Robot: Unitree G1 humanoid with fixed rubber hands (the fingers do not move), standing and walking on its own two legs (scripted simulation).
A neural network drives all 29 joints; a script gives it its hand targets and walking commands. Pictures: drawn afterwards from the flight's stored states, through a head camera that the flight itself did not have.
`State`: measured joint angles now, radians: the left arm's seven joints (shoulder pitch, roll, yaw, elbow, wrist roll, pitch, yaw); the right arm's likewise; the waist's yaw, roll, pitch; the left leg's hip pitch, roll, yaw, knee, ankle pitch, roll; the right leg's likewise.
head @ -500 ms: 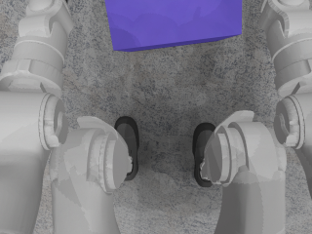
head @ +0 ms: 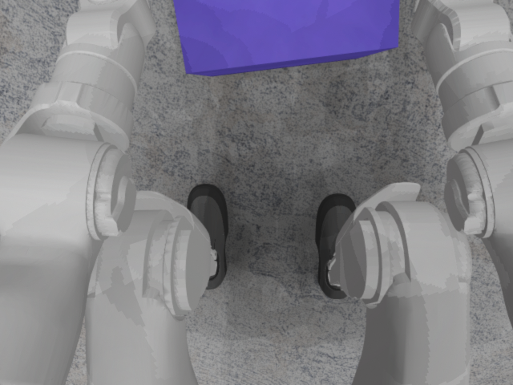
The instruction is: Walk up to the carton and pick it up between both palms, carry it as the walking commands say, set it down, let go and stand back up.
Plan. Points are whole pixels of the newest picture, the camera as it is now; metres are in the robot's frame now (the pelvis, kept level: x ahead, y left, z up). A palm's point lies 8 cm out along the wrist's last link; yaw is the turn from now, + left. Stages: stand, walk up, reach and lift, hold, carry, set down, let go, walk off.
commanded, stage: reach and lift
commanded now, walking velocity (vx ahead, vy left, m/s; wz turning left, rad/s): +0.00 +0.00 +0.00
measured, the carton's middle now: out of the picture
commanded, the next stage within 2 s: none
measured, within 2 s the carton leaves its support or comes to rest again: leaves its support in 0.88 s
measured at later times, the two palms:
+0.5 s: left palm out of the picture +0.55 +0.16 -0.19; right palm out of the picture +0.55 -0.18 -0.20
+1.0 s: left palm out of the picture +0.53 +0.16 -0.17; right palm out of the picture +0.54 -0.16 -0.17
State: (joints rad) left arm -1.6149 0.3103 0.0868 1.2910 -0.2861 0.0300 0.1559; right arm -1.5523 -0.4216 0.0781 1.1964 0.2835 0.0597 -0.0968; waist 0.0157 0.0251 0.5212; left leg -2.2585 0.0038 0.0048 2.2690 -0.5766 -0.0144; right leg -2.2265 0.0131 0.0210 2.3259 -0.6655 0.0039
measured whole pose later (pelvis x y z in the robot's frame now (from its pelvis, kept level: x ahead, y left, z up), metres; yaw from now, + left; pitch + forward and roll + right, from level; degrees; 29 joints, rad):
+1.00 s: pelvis +0.00 +0.01 +0.01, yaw -2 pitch +29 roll +1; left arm -1.44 0.30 0.08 1.03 -0.31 0.17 0.23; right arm -1.52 -0.37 0.05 1.08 0.22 0.23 -0.18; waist 0.04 0.01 0.53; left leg -2.16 -0.08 -0.05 2.27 -0.62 -0.08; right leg -2.15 0.09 0.05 2.31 -0.67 0.05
